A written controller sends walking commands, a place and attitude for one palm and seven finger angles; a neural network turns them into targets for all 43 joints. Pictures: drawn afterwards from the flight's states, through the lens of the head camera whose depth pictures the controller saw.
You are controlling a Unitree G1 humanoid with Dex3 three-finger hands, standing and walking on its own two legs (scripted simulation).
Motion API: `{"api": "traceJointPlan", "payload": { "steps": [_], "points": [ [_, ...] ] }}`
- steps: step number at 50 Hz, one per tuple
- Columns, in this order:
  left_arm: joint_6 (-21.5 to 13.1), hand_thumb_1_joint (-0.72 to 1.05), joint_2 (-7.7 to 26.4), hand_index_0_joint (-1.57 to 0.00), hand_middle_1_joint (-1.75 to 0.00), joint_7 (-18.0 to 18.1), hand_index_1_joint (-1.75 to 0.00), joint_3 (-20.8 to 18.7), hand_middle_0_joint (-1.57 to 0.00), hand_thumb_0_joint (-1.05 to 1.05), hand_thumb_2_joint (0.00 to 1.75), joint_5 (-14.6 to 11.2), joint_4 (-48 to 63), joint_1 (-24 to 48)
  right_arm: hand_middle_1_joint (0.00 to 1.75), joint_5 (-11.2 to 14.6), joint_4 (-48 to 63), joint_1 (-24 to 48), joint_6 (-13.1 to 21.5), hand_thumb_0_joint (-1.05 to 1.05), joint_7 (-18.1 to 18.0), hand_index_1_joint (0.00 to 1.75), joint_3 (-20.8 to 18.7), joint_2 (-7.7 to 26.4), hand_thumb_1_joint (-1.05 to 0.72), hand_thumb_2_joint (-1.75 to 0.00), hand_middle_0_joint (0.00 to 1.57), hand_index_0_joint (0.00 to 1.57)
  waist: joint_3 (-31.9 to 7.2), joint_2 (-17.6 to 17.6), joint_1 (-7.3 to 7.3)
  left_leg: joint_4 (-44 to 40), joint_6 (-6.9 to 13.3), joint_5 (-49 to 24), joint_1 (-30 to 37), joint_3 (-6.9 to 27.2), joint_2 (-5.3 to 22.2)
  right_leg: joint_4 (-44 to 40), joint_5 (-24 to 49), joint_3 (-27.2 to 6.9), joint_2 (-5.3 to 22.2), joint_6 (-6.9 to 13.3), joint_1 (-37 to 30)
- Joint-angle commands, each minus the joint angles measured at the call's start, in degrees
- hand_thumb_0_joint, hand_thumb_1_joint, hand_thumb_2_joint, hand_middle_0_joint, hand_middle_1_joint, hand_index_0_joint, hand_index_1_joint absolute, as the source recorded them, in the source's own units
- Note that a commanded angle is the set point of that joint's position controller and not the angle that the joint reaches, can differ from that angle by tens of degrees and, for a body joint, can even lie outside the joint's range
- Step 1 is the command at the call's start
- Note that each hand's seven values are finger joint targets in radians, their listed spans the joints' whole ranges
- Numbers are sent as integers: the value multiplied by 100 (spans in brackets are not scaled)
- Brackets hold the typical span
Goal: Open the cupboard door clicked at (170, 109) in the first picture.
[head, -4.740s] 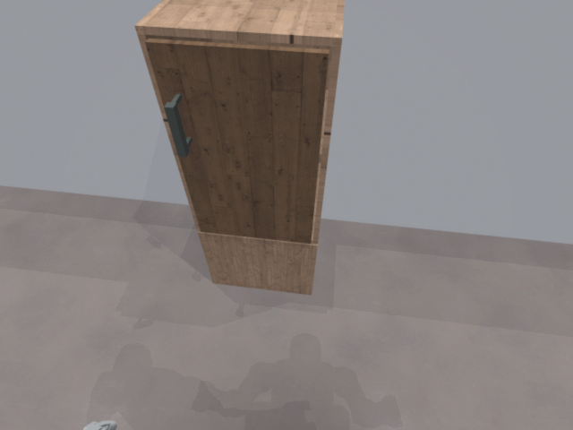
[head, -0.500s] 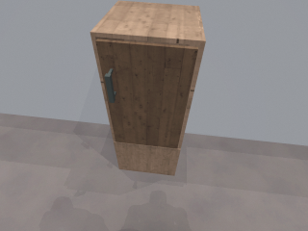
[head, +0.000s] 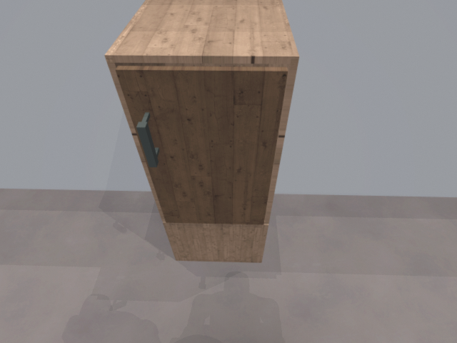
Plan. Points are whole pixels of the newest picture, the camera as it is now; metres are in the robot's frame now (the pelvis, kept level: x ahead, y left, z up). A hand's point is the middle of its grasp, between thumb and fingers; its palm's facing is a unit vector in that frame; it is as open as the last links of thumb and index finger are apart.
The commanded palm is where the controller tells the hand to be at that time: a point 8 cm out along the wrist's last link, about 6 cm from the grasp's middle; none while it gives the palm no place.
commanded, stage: come to a stop and stand still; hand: left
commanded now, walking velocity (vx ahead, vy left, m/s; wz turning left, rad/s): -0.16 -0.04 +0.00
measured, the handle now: (150, 140) +0.55 +0.22 +0.03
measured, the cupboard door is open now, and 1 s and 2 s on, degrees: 0 0 0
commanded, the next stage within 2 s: look again from close up in 1.78 s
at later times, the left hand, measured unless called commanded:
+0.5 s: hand out of the picture +0.07 +0.20 -0.16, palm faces +0.03 -0.97 -0.23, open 7.4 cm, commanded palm none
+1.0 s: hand out of the picture +0.01 +0.13 -0.16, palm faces +0.04 -0.97 -0.23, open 7.3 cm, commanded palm none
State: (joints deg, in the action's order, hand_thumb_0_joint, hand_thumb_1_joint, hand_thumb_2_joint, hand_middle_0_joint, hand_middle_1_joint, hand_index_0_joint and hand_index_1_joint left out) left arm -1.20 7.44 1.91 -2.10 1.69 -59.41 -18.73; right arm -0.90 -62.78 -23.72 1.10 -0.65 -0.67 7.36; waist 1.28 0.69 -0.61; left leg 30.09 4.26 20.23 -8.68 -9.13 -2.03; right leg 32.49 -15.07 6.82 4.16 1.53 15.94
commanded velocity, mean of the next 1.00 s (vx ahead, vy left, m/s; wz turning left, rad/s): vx -0.05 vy -0.03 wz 0.00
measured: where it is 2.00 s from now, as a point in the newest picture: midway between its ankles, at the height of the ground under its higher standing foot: outside the picture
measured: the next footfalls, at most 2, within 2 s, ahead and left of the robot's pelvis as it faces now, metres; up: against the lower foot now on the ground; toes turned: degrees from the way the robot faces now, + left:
right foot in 0.56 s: +0.06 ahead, -0.14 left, +0.00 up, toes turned +0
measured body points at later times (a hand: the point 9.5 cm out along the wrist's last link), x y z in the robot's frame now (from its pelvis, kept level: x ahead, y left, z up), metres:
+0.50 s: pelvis +0.01 +0.01 +0.01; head +0.04 +0.01 +0.46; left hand +0.07 +0.25 -0.14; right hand +0.03 -0.22 -0.15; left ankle +0.01 +0.09 -0.73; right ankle +0.01 -0.11 -0.70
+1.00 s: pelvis +0.00 -0.05 +0.01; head +0.01 -0.07 +0.46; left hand +0.01 +0.19 -0.14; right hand +0.00 -0.27 -0.16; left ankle +0.01 +0.09 -0.73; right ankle +0.02 -0.14 -0.73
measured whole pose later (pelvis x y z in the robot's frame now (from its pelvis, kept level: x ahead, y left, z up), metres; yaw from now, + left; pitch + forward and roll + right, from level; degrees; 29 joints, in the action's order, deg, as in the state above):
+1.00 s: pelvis +0.00 -0.05 +0.01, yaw +2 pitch -1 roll +1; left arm -0.4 9.1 1.3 0.5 0.5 -60.5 -16.2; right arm -1.3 -61.1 -18.8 -0.4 -0.3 -0.2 9.5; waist 1.3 1.7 -1.0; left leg 28.2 -1.6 14.2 -13.0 -5.4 3.6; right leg 30.6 -15.3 3.6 0.5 2.0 14.7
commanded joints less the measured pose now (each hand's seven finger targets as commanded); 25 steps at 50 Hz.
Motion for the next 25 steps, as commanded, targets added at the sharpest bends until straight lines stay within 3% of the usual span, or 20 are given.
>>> {"api": "traceJointPlan", "payload": {
  "steps": [1,2,3,4,5,6,7,8,10,13,16,20,24,25],
  "points": [
    [-93,90,867,-20,-30,89,-30,-173,-20,0,90,-70,-98,-1140,30,21,389,261,15,0,-92,30,-87,356,-90,-90,20,20,271,-1084,430,1312,-332,954,-1927,459,450,-1539,1952,-2272,2033,1133,-1339],
    [-98,90,796,-20,-30,118,-30,-157,-20,0,90,-52,-66,-814,30,30,394,340,-50,0,-94,30,-83,252,-90,-90,20,20,383,-1182,302,1519,-375,941,-1824,583,584,-1457,2610,-1962,1932,1165,-1013],
    [-61,90,691,-20,-30,148,-30,-135,-20,0,90,-33,22,-455,30,55,328,231,-94,0,-101,30,-93,185,-90,-90,20,20,397,-1104,138,1202,-391,832,-1544,666,675,-1302,2884,-1534,1763,1085,-775],
    [-12,90,661,-20,-30,153,-30,-106,-20,0,90,-25,129,-85,30,76,225,37,-114,0,-89,30,-84,111,-90,-90,20,20,327,-982,-49,415,-412,418,-1052,662,714,-1010,2892,-1029,1481,871,-496],
    [40,90,646,-20,-30,142,-30,-94,-20,0,90,-66,209,197,30,83,54,-294,-109,0,-82,30,-98,84,-90,-90,20,20,194,-795,-212,-546,-436,-838,-370,596,689,-572,2555,-603,1082,530,-225],
    [91,90,485,-20,-30,116,-30,-74,-20,0,90,-121,289,143,30,36,0,-354,-44,0,-107,30,-124,293,-90,-90,20,20,158,-116,-91,-795,-353,-2521,-33,937,943,-203,1859,-339,518,124,6],
    [142,90,397,-20,-30,122,-30,-73,-20,0,90,-118,333,-16,30,9,86,-128,-28,0,-118,30,-162,545,-90,-90,20,20,88,407,100,-847,-147,-3439,-190,1073,1366,-207,952,-194,224,-144,-157],
    [184,90,366,-20,-30,146,-30,-56,-20,0,90,-72,280,16,30,15,118,48,-8,0,-130,30,-171,574,-90,-90,20,20,246,650,111,-947,-48,-3983,-298,1108,1450,-91,503,-184,105,-205,-266],
    [236,90,389,-20,-30,140,-30,-33,-20,0,90,-88,246,-41,30,25,155,156,9,0,-213,30,-173,649,-90,-90,20,20,303,601,97,-914,51,-5329,35,1274,1623,88,169,-238,47,-241,-87],
    [312,90,467,-20,-30,116,-30,-63,-20,0,90,-68,342,92,30,-2,161,79,-9,0,-297,30,-269,842,-90,-90,20,20,104,588,-45,-830,374,-6445,853,1466,1956,802,-855,-397,-86,-230,534],
    [354,90,448,-20,-30,67,-30,-133,-20,0,90,-33,499,321,30,-42,267,214,-74,0,-348,30,-362,1049,-90,-90,20,20,-108,520,-107,-755,713,-6195,1095,1473,2172,1577,-1147,-642,-170,-212,942],
    [408,90,449,-20,-30,0,-30,-154,-20,0,90,-26,583,460,30,-62,380,498,-98,0,-337,30,-388,1082,-90,-90,20,20,-190,524,-77,-804,669,-5285,807,1235,2143,1685,-918,-746,-185,-251,875],
    [374,90,394,-20,-30,-17,-30,-123,-20,0,90,-25,584,297,30,-76,447,745,-112,0,-252,30,-396,1095,-90,-90,20,20,-168,677,21,-842,514,-4010,222,1170,1968,640,-552,-500,-151,-216,133],
    [217,90,730,-20,-30,161,-30,-60,-20,0,90,-72,199,-221,30,91,680,1027,0,0,-174,30,-445,1462,-90,-90,20,20,-847,-229,244,395,201,-4775,355,1206,1935,46,80,-845,82,-51,-80]
  ]
}}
